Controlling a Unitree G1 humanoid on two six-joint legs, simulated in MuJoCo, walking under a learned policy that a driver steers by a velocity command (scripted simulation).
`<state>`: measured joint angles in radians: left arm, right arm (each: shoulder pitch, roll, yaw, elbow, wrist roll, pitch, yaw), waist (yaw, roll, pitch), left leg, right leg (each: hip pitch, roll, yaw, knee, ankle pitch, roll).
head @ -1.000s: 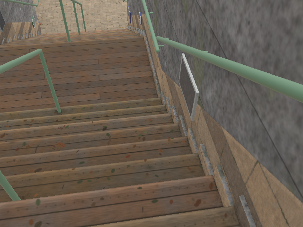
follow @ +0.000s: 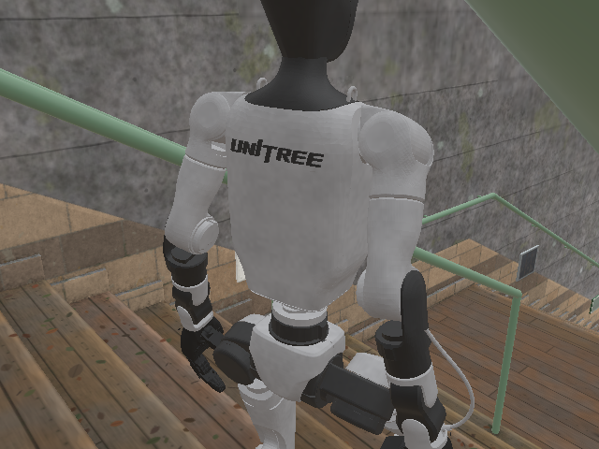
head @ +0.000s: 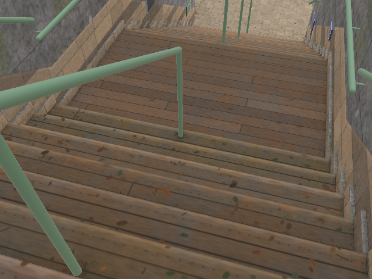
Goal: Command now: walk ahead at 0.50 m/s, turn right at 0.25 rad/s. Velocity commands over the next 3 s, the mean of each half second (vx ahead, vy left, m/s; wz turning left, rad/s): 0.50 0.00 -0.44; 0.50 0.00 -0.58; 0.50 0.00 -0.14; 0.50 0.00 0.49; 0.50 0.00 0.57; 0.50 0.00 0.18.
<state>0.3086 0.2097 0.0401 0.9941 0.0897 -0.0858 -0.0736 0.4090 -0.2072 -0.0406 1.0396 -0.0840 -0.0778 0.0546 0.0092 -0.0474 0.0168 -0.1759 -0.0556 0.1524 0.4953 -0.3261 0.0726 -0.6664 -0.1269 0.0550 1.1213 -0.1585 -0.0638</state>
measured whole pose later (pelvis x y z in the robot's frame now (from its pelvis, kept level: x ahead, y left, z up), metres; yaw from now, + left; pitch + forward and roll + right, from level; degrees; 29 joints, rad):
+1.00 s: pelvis +0.56 -0.12 -0.35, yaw -34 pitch +2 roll +4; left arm 0.28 0.23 0.01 0.90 0.09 -0.07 -0.12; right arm 0.52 -0.17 0.03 1.10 -0.12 -0.14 0.01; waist -0.04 -0.06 -0.04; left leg -0.23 -0.05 0.24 0.63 -0.44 0.08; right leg -0.96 -0.10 0.07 1.25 0.14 -0.10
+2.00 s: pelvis +1.06 -0.39 -0.66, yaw -19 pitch +0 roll +0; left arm 0.41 0.22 0.03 1.00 0.06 -0.07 -0.08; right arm 0.28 -0.27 -0.07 1.03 -0.06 -0.12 0.08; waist 0.02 -0.01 0.03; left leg -0.32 -0.05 0.06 0.61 -0.28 0.08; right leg -0.55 -0.12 0.01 1.90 -0.71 0.04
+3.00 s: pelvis +1.61 -0.45 -0.97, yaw +3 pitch +3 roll -3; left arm 0.65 0.14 0.01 1.15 0.04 -0.06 -0.01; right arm 0.01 -0.17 0.00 0.88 -0.06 -0.08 0.06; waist 0.14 0.04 0.01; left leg -0.35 0.06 0.09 0.38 -0.06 0.07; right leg -0.22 -0.02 -0.05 1.57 -0.86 -0.04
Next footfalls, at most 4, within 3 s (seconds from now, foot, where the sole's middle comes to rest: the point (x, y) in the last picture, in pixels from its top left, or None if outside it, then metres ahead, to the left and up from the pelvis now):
0.28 right None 0.28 -0.18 -0.93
0.72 left None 0.58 -0.04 -1.10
1.36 right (285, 266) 0.75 -0.45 -1.26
1.88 left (248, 212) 1.14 -0.33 -1.43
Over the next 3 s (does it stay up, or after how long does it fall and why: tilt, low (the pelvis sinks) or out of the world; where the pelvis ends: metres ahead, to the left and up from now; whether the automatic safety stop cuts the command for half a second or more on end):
stays up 1.61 -0.45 -0.97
